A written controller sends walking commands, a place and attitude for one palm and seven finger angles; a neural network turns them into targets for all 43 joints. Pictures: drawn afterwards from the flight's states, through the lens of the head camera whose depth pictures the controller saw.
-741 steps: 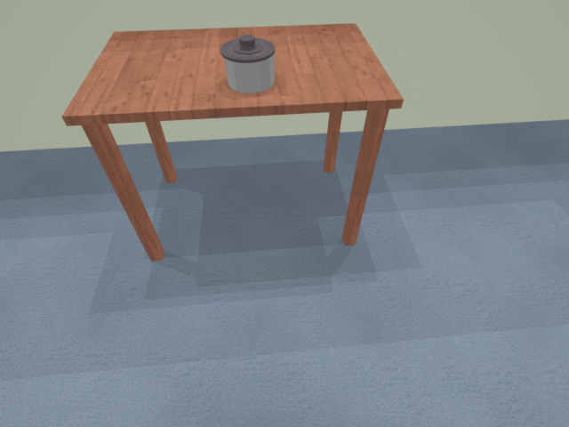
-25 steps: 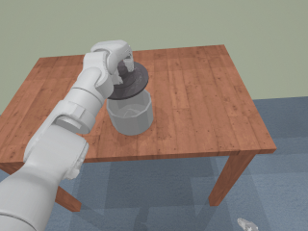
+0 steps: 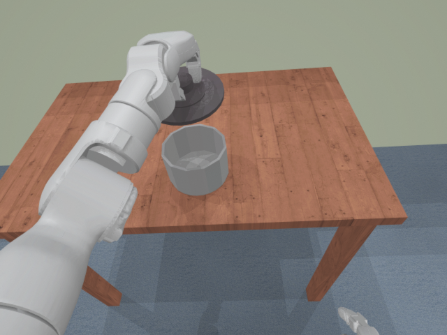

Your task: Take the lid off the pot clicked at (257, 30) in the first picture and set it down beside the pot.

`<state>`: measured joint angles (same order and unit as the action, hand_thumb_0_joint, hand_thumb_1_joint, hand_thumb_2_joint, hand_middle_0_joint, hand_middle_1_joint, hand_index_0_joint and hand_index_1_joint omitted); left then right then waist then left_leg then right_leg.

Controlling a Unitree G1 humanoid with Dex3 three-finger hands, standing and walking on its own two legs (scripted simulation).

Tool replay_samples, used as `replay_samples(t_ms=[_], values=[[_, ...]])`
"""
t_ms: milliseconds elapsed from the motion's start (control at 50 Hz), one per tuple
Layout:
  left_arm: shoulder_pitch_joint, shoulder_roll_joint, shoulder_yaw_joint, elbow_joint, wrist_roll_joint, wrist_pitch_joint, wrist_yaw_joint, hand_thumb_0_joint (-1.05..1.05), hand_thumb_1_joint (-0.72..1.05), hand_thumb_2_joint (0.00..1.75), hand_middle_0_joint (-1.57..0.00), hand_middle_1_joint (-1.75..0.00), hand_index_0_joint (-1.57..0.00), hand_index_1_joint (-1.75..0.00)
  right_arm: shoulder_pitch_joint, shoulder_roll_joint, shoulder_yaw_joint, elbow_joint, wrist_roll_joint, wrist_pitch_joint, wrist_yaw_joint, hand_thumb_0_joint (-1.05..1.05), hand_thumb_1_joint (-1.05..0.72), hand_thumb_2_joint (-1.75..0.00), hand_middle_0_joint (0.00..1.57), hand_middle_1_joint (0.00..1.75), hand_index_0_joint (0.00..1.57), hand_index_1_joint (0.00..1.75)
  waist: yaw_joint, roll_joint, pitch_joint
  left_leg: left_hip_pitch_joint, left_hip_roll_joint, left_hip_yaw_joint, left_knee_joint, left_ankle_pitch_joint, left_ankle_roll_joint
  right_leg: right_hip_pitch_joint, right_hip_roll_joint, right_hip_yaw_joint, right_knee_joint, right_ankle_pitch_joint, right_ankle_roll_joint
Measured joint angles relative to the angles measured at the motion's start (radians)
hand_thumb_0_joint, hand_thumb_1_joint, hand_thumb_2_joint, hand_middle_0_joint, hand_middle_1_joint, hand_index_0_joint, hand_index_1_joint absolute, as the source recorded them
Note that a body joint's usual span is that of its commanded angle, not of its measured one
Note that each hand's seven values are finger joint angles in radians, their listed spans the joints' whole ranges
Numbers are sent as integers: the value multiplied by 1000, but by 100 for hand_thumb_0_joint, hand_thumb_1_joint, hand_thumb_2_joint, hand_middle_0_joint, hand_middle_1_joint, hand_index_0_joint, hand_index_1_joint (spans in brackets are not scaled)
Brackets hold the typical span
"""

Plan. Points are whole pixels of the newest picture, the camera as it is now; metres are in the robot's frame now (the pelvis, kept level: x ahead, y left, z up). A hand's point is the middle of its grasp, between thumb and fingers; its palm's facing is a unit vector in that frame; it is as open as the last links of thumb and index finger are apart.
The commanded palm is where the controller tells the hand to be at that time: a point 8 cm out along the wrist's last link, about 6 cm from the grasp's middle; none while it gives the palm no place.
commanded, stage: lift the lid straight up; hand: left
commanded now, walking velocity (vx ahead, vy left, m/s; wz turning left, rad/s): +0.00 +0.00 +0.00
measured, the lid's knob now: (180, 83) +0.51 +0.07 +0.20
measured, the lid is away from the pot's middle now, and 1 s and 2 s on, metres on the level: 0.02 0.07 0.19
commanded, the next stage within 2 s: move the lid sideways beside the pot in 0.36 s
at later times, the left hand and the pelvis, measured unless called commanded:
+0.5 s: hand (171, 75) +0.47 +0.07 +0.24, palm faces -0.22 -0.05 -0.97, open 7.5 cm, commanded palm +0.45 +0.09 +0.31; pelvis +0.00 +0.00 +0.00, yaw +0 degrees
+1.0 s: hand (129, 85) +0.45 +0.14 +0.24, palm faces -0.23 -0.02 -0.97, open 7.5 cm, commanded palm +0.45 +0.14 +0.31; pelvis -0.01 +0.00 +0.00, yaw +0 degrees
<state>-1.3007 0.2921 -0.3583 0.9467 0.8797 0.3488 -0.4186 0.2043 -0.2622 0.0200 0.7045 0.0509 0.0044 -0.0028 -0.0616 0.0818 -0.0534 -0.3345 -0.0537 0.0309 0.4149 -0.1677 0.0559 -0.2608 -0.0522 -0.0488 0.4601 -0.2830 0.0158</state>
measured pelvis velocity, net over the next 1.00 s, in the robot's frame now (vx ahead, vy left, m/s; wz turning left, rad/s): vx -0.01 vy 0.00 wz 0.01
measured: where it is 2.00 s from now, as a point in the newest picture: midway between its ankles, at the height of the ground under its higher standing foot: outside the picture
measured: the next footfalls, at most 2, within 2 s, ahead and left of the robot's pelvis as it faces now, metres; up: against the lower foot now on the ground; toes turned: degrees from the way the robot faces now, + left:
none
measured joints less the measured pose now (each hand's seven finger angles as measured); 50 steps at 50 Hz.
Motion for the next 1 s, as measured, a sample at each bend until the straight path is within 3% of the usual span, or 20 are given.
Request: replay_samples(t_ms=[360,420,520,640,800,1000], values=[[-41,25,40,26,19,13,-31,-3,26,73,-73,-95,-65,-91,19,-10,3,2,0,4,-5,1,-90,-90,20,30,20,30,-8,1,-4,10,10,8,-10,4,-4,4,10,10,-9,8,-5],[-27,30,17,1,14,14,-44,-3,26,73,-73,-95,-65,-91,22,-12,-2,-3,3,5,-4,1,-90,-90,20,30,20,30,-5,1,-2,14,9,5,-10,5,-5,10,10,7,-10,8,-5],[-2,34,41,-30,7,-7,-54,-2,26,73,-73,-95,-66,-91,9,-13,2,-3,2,4,-9,1,-90,-90,20,30,20,30,0,1,2,24,10,4,-10,4,-4,22,10,6,-13,8,-5],[26,69,64,-60,29,-33,-37,-3,26,73,-73,-95,-66,-91,-11,-7,6,-21,3,12,-12,1,-90,-90,20,30,20,30,3,-3,5,26,13,9,-10,6,-6,21,13,12,-12,12,-6],[48,120,45,-71,31,-15,-71,-3,26,73,-73,-95,-65,-91,-25,-9,9,-34,16,34,-15,1,-90,-90,20,30,20,30,10,-7,9,26,12,2,-2,7,-4,28,13,5,-12,14,-5],[44,154,16,-89,11,-72,-97,-3,26,73,-74,-95,-66,-91,-11,-10,10,-28,19,19,-27,1,-90,-90,20,30,20,30,14,-22,27,15,5,-12,4,13,0,27,7,-11,-16,21,-1]])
